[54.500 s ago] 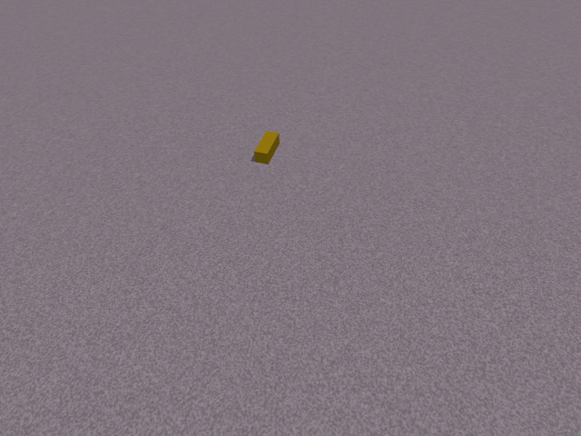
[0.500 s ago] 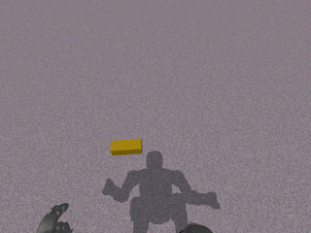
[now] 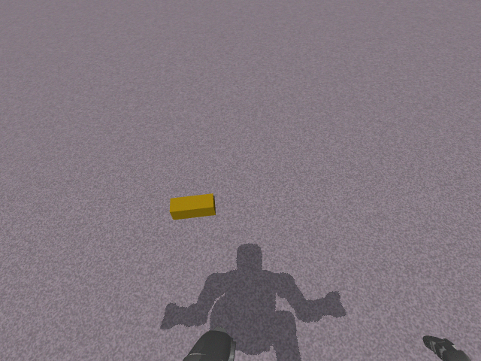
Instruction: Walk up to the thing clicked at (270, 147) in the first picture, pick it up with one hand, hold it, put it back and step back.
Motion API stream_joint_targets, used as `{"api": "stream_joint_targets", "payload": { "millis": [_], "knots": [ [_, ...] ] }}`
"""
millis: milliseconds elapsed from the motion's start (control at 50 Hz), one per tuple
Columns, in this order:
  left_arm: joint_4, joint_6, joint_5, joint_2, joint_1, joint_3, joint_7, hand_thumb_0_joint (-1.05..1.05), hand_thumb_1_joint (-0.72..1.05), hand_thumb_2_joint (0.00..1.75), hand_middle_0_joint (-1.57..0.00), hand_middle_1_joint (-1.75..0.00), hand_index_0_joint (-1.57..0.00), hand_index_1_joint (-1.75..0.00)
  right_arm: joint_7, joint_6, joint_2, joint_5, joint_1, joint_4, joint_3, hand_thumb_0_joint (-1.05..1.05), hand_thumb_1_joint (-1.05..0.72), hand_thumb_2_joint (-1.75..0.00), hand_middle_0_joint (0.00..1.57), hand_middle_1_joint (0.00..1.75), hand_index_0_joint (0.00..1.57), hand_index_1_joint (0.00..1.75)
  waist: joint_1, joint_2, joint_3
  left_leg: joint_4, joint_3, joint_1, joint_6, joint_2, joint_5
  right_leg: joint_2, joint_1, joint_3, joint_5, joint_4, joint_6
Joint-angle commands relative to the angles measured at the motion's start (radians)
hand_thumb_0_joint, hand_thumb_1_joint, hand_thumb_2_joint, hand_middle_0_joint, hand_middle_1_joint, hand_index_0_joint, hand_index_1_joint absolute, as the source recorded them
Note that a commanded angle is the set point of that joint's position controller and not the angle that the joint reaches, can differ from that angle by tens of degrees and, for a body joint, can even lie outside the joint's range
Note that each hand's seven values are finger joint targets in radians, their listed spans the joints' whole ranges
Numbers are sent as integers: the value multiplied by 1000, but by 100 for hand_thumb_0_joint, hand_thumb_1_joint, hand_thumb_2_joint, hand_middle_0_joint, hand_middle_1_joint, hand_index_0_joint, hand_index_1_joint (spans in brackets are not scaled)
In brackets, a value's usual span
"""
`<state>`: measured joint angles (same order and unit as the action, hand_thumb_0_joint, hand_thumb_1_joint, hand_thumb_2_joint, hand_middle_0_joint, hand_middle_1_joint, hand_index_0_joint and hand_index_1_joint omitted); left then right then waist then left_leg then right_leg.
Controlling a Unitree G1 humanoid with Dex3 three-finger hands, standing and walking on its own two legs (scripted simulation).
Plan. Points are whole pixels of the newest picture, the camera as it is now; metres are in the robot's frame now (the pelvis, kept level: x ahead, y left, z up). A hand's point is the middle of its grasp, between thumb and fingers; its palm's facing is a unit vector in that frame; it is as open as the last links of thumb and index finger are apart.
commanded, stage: step back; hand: left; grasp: from above
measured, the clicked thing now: (193, 206) +0.83 +0.32 -0.72
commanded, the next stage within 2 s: stand in 1.72 s
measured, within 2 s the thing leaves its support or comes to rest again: neither
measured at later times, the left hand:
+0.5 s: hand out of the picture -0.09 +0.26 -0.14, palm faces +0.06 -0.92 -0.40, open 7.4 cm
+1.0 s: hand out of the picture -0.25 +0.27 -0.14, palm faces +0.10 -0.90 -0.42, open 7.4 cm
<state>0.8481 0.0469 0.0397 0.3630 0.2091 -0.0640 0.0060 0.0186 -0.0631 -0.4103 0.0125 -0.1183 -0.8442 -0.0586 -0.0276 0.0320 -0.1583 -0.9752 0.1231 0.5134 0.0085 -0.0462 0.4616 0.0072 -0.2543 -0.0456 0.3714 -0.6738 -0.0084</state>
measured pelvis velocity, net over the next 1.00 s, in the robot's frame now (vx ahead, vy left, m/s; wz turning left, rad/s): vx -0.27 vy -0.03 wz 0.13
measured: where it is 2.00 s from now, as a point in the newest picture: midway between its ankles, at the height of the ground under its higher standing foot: outside the picture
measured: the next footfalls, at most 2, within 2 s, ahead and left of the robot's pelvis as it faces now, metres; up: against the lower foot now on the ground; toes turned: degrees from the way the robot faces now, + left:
left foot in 0.24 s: -0.07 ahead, +0.11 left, +0.00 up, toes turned +4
right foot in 0.56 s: -0.19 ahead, -0.16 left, +0.00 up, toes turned +4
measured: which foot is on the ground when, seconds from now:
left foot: up 0.00-0.22, down 0.24-0.60, up 0.62-0.88, down 0.90-1.00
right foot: down 0.00-0.26, up 0.28-0.54, down 0.56-0.92, up 0.94-1.00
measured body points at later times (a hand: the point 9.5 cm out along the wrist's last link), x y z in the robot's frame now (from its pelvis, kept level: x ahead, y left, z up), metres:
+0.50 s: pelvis -0.18 -0.02 +0.00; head -0.13 -0.01 +0.45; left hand -0.09 +0.31 -0.11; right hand -0.04 -0.32 -0.11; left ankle -0.11 +0.11 -0.72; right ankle -0.21 -0.15 -0.67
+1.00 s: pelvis -0.27 -0.03 +0.01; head -0.26 -0.03 +0.46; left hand -0.26 +0.31 -0.11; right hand -0.20 -0.34 -0.12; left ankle -0.28 +0.10 -0.72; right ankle -0.24 -0.15 -0.69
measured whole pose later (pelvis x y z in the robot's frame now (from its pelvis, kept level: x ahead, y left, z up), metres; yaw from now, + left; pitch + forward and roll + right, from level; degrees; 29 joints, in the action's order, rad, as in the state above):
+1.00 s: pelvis -0.27 -0.03 +0.01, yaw +7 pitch -3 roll +1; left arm 0.97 0.02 0.04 0.42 0.24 -0.06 0.01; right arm -0.03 0.00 -0.38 0.04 -0.28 -1.00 -0.07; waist 0.00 -0.02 -0.06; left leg -0.58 0.03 0.22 -0.02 -0.03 0.32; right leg -0.02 -0.36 -0.03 0.47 -0.85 -0.02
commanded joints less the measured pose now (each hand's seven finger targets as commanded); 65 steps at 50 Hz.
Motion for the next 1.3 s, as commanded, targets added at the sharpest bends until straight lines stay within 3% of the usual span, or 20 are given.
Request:
{"api": "stream_joint_targets", "payload": {
  "millis": [0,120,200,240,260,340,520,560,580,640,780,860,880,900,920,980,1140,1160,1200,1280],
  "knots": [
    [-139,-33,5,269,-157,-83,-33,0,90,90,-20,-30,-20,-30,19,37,-179,-15,-73,55,-44,0,-90,-90,20,30,20,30,44,-201,95,-229,28,-46,0,-71,4,-222,-97,-164,-407,234,-172],
    [-142,-23,2,269,-48,-80,-47,0,90,90,-20,-30,-20,-30,17,41,-156,10,-60,71,-37,0,-90,-90,20,30,20,30,-25,-230,168,139,-47,-58,7,12,86,-296,163,-203,-582,161,-205],
    [-144,-2,-17,261,-66,-54,-37,0,90,90,-20,-30,-20,-30,7,47,-164,15,-163,13,-53,0,-90,-90,20,30,20,30,25,-172,218,568,-107,-313,-33,20,-240,-208,56,-130,-441,40,-109],
    [-170,-6,-29,215,-112,-39,-41,0,90,90,-20,-30,-20,-30,-9,41,-334,24,-86,41,-84,0,-90,-90,20,30,20,30,36,209,207,632,327,-308,-229,377,-455,36,-192,83,127,-217,-8],
    [-165,-3,-14,241,-176,-64,-51,0,90,90,-20,-30,-20,-30,-10,46,-354,31,-75,55,-93,0,-90,-90,20,30,20,30,86,212,177,667,438,-176,-331,462,-509,41,-149,-42,299,-448,4],
    [-86,6,-38,224,-39,-62,-43,0,90,90,-20,-30,-20,-30,11,54,-233,25,21,67,-50,0,-90,-90,20,30,20,30,-17,75,148,535,118,-217,-235,299,-679,78,-192,-122,162,-621,-6],
    [8,-50,-9,188,76,-44,-28,0,90,90,-20,-30,-20,-30,-9,16,-240,16,-3,57,-56,0,-90,-90,20,30,20,30,-1,146,261,438,66,-320,-169,251,-337,42,84,74,-52,293,-11],
    [14,-62,17,315,91,-86,-30,0,90,90,-20,-30,-20,-30,-14,19,-133,14,-9,76,-26,0,-90,-90,20,30,20,30,-17,-177,186,202,-20,96,-43,42,12,-211,206,-382,124,367,-98],
    [-22,-57,16,419,-13,-105,-32,0,90,90,-20,-30,-20,-30,2,13,-158,17,58,81,-40,0,-90,-90,20,30,20,30,-57,-287,126,12,40,-9,-3,7,132,-437,-136,-563,209,438,-262],
    [-44,-73,0,300,-154,-73,-37,0,90,90,-20,-30,-20,-30,-2,18,-176,-2,-36,9,-47,0,-90,-90,20,30,20,30,37,-84,28,-148,88,-24,-6,-35,-54,-246,-162,-256,71,356,-148],
    [13,-87,15,312,2,-89,-16,0,90,90,-20,-30,-20,-30,-32,58,-175,28,-9,-10,-48,0,-90,-90,20,30,20,30,-60,-212,45,204,-28,-1,17,32,45,-266,63,-295,421,389,-163],
    [0,-62,9,294,-63,-61,-5,0,90,90,-20,-30,-20,-30,-37,82,-166,22,-153,-95,-64,0,-90,-90,20,30,20,30,36,-172,102,544,-141,-389,-27,6,-64,-191,-123,-118,283,274,-118],
    [-5,-58,10,243,-42,-42,-4,0,90,90,-20,-30,-20,-30,-31,89,-179,26,-199,-115,-75,0,-90,-90,20,30,20,30,57,-47,124,614,-79,-510,-32,27,-46,-129,-210,-42,274,125,-89],
    [-29,-61,-11,171,-74,-17,-2,0,90,90,-20,-30,-20,-30,-24,94,-266,37,-226,-108,-90,0,-90,-90,20,30,20,30,87,206,122,761,387,-526,-131,278,302,-1,-410,61,237,-123,-10],
    [-27,-63,-9,258,-155,-47,-8,0,90,90,-20,-30,-20,-30,-25,96,-339,33,-197,-86,-98,0,-90,-90,20,30,20,30,106,118,47,831,568,-316,-257,408,504,-22,-386,-8,203,-253,-8],
    [15,-75,-18,240,-55,-42,3,0,90,90,-20,-30,-20,-30,-14,118,-247,29,-93,-61,-66,0,-90,-90,20,30,20,30,26,41,64,718,296,-369,-199,301,128,-61,-327,-34,78,-237,-15],
    [78,-92,-11,202,38,-53,3,0,90,90,-20,-30,-20,-30,-22,86,-182,20,-45,-41,-42,0,-90,-90,20,30,20,30,-18,100,102,495,37,-95,-111,191,-74,25,178,88,-111,233,-10],
    [85,-103,-4,231,71,-60,-7,0,90,90,-20,-30,-20,-30,-19,87,-119,13,-81,-37,-21,0,-90,-90,20,30,20,30,-30,-3,150,354,3,-46,-74,147,-107,-45,280,-47,-108,278,-19],
    [61,-115,-4,366,27,-84,-14,0,90,90,-20,-30,-20,-30,-1,80,-152,16,-84,-41,-34,0,-90,-90,20,30,20,30,-25,-170,123,52,-35,-3,-8,44,156,-396,98,-521,112,406,-216],
    [34,-115,-7,288,-72,-61,-18,0,90,90,-20,-30,-20,-30,-8,87,-154,11,-130,-94,-35,0,-90,-90,20,30,20,30,14,-137,93,112,-27,-82,-19,96,43,-297,14,-274,-102,324,-189]
  ]
}}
